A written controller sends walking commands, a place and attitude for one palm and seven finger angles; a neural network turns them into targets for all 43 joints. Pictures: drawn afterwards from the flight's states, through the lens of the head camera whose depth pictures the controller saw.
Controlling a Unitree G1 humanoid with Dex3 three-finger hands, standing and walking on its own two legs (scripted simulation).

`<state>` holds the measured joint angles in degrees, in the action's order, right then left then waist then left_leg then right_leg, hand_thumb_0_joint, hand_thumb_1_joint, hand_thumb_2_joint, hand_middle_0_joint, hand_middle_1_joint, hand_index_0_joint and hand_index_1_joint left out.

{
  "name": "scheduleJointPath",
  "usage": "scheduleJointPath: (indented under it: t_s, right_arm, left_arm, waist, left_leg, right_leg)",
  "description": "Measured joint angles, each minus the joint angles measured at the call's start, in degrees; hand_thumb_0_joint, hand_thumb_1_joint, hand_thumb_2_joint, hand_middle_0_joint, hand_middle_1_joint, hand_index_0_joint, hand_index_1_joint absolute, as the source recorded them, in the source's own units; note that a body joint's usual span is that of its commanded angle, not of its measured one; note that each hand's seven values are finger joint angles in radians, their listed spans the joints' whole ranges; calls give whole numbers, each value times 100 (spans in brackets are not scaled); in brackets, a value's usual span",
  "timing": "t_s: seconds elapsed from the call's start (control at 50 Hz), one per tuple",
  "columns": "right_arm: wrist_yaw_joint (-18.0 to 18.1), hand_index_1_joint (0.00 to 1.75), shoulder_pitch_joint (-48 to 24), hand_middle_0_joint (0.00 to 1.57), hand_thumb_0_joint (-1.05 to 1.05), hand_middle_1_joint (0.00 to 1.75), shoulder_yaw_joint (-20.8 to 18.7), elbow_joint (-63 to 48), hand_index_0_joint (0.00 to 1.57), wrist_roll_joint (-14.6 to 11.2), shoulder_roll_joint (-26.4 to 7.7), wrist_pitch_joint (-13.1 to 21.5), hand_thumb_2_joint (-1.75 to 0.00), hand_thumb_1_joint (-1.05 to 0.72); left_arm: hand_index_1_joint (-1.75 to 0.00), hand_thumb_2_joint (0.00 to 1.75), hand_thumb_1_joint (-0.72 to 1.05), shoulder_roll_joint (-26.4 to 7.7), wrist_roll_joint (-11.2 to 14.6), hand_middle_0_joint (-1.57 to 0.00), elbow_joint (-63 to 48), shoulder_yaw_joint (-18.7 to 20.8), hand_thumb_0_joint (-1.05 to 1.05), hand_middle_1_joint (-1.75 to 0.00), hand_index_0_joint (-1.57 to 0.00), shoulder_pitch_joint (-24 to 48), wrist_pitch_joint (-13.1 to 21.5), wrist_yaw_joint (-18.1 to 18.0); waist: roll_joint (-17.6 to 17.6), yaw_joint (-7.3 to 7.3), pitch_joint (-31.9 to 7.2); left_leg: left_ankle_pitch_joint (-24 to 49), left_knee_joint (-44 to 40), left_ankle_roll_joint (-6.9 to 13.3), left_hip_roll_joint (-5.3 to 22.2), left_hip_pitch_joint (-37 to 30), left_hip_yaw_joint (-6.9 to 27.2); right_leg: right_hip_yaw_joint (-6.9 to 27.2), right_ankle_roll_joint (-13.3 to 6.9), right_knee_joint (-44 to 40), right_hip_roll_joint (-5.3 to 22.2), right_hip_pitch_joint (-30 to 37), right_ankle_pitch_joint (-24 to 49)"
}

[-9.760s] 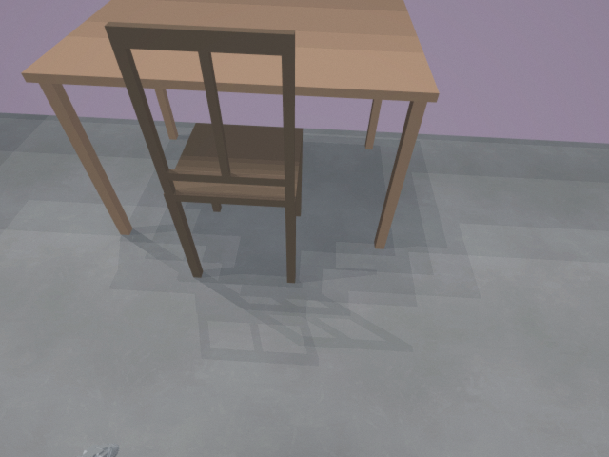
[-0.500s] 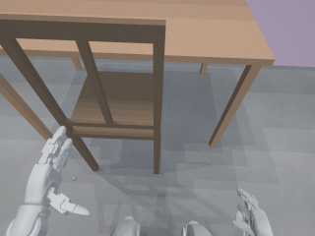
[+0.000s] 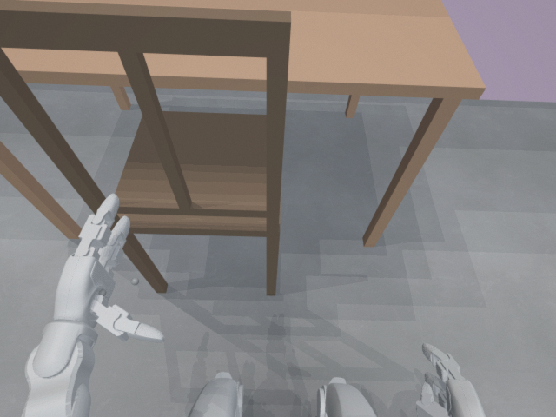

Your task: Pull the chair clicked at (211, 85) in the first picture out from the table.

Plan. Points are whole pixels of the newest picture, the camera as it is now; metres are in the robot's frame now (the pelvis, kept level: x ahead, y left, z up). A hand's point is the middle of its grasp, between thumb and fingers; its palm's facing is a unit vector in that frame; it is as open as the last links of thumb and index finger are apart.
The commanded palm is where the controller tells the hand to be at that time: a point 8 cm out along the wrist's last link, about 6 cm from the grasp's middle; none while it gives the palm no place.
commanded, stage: aim the fingers beside a spindle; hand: left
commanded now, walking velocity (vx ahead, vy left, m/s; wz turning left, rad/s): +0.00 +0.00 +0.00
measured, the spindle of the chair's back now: (164, 146) +0.53 +0.22 +0.04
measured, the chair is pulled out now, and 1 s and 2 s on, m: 0.00 0.00 0.00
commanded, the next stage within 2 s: push the fingers through the gap in 1.50 s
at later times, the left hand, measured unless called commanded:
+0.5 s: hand (149, 252) +0.34 +0.20 +0.01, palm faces +0.00 -1.00 -0.04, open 16.9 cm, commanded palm +0.33 +0.25 +0.02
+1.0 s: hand (164, 227) +0.39 +0.20 +0.00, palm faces +0.01 -1.00 -0.04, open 16.9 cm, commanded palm +0.36 +0.25 +0.00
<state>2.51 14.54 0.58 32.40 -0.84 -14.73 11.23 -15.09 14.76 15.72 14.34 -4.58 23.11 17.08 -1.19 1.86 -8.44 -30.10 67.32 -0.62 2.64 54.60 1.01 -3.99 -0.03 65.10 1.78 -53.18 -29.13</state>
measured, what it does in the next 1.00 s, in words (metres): stands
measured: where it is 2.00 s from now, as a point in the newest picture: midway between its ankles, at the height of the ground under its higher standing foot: outside the picture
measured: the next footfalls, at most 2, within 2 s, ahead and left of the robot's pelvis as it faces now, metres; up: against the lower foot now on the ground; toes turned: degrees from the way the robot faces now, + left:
none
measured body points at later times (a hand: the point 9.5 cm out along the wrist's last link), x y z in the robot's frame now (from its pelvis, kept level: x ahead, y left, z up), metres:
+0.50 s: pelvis +0.00 +0.00 -0.01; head +0.10 +0.02 +0.43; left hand +0.33 +0.26 +0.02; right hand +0.14 -0.25 -0.11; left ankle +0.02 +0.12 -0.65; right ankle +0.02 -0.12 -0.65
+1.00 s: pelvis -0.01 +0.00 -0.03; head +0.11 +0.01 +0.40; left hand +0.39 +0.25 +0.00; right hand +0.10 -0.26 -0.14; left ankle +0.02 +0.12 -0.65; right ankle +0.02 -0.12 -0.65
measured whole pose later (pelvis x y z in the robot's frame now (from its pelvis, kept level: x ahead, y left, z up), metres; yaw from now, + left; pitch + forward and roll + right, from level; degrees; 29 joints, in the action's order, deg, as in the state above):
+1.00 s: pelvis -0.01 +0.00 -0.03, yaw -1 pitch +23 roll -2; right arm 1.2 14.3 0.7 35.3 0.2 -14.6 4.4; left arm -18.5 10.3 40.5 18.7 22.6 27.2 14.8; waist -0.6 4.4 -8.9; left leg -31.6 74.5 -0.3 3.1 66.3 0.4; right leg -2.9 0.1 72.4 1.4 -65.4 -30.2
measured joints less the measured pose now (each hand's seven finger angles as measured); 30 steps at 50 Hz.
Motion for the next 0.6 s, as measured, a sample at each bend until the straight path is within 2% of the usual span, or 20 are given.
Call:
scheduleJointPath:
  t_s: [0.18, 0.6]
  right_arm:
    - [-15, 30, -43, 20, 2, 30, 13, 69, 20, 31, 19, -104, -90, -90]
    - [-68, 30, -78, 20, 1, 30, -3, 153, 20, 63, 9, -376, -90, -90]
  left_arm:
    - [-8, 30, -50, 18, -104, -6, 336, -51, -1, -8, -6, 507, 63, -86]
    - [-8, 30, -50, -128, -249, -6, 1397, 170, -1, -8, -6, 1623, 200, -135]
  waist:
    - [14, 2, -7]
    - [63, 95, -32]
  left_leg:
    - [-36, 155, 32, -14, 242, -36]
    - [-94, 407, 39, 10, 656, -46]
  right_leg:
    - [44, 28, 155, 16, -254, -24]
    - [72, 31, 394, -6, -677, -61]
